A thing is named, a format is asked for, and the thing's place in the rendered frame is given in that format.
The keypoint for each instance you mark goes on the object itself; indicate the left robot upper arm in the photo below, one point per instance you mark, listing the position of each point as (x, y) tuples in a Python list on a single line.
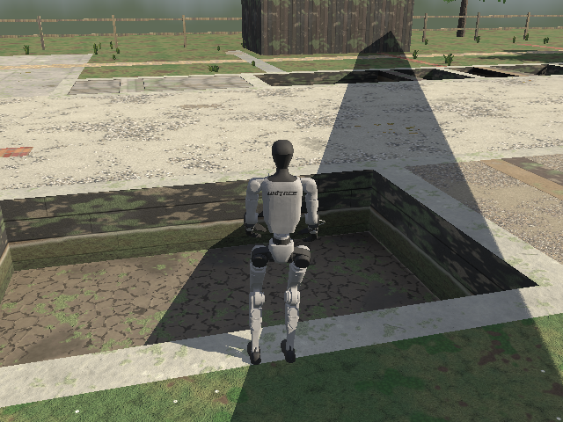
[(251, 199)]

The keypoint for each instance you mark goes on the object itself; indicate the right robot forearm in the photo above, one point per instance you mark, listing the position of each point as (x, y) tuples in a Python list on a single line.
[(313, 229)]

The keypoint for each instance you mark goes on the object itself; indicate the humanoid robot torso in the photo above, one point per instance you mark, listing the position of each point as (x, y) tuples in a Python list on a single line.
[(282, 203)]

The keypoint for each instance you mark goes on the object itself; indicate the robot left hand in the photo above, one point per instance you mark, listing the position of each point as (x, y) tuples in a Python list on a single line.
[(257, 227)]

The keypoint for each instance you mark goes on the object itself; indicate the right robot upper arm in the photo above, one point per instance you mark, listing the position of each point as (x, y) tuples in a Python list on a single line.
[(311, 199)]

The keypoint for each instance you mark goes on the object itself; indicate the left robot forearm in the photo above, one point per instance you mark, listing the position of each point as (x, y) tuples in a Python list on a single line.
[(248, 227)]

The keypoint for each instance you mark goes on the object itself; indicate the left robot foot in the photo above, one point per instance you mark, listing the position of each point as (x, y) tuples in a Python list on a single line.
[(254, 357)]

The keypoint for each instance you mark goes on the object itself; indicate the robot right hand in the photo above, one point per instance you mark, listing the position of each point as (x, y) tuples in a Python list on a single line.
[(309, 238)]

